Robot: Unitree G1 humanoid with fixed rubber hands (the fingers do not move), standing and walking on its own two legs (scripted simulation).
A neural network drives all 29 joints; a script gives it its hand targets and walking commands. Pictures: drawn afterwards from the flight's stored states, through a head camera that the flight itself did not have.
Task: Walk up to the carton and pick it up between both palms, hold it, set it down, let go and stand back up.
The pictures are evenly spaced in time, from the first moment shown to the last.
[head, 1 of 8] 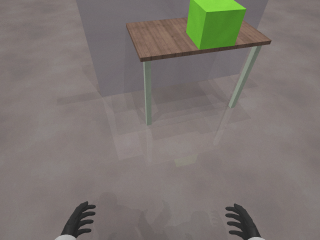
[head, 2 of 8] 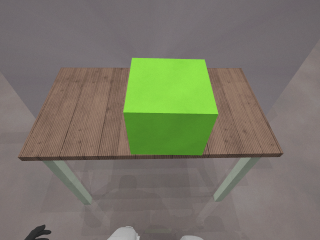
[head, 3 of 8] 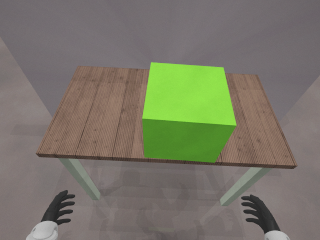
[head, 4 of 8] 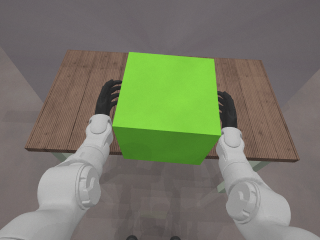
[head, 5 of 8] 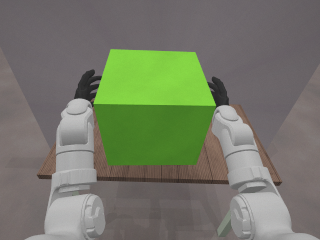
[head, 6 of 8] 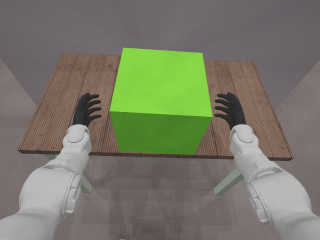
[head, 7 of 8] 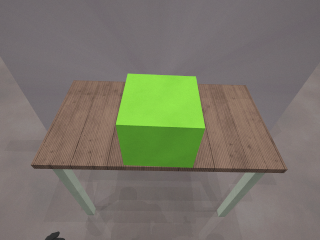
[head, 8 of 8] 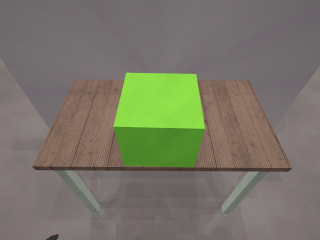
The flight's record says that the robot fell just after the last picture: no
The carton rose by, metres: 0.21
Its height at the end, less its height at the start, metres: +0.00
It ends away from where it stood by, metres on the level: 0.05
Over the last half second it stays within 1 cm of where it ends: yes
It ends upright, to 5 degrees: yes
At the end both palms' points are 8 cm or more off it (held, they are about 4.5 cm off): yes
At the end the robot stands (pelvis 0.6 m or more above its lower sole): yes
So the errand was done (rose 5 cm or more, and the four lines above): yes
